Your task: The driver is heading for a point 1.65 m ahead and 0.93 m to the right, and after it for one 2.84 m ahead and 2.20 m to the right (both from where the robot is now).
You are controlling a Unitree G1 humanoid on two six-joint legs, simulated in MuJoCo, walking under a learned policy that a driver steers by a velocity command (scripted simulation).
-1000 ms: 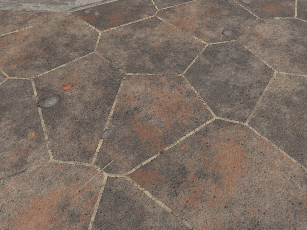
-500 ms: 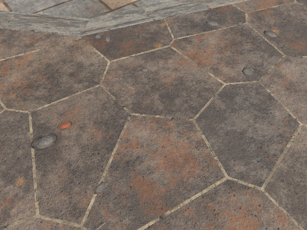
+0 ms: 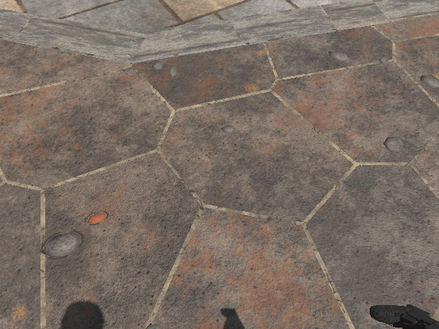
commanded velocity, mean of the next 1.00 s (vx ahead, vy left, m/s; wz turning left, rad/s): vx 0.05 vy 0.00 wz -0.52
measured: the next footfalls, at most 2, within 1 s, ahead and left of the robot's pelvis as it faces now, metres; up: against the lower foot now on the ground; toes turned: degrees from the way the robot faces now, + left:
right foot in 0.38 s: +0.09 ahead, -0.14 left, +0.00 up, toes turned -16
left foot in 0.86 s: +0.18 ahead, +0.07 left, +0.00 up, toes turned -34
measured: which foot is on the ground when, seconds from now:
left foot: down 0.00-0.38, up 0.40-0.84, down 0.86-1.00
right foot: up 0.00-0.36, down 0.38-0.86, up 0.88-1.00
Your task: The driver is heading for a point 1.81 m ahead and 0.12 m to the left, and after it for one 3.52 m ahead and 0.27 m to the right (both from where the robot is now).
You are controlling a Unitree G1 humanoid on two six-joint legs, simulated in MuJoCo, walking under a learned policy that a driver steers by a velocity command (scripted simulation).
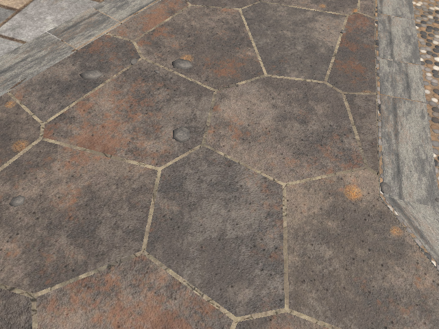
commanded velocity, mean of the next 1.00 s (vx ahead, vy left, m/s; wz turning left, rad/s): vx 0.00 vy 0.00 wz -0.13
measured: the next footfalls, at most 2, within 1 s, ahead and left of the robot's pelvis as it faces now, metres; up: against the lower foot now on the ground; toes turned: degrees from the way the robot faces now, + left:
right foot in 0.26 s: +0.03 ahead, -0.15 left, +0.00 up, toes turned -3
left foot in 0.52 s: +0.04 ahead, +0.10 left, +0.00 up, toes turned -4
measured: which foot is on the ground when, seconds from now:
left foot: down 0.00-0.26, up 0.28-0.50, down 0.52-1.00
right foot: up 0.00-0.24, down 0.26-1.00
